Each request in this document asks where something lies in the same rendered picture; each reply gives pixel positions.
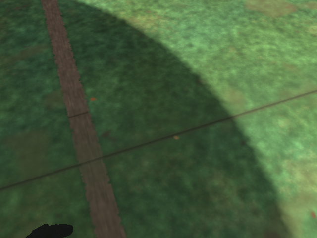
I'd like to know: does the robot left hand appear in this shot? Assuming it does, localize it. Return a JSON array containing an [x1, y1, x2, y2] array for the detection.
[[26, 224, 73, 238]]

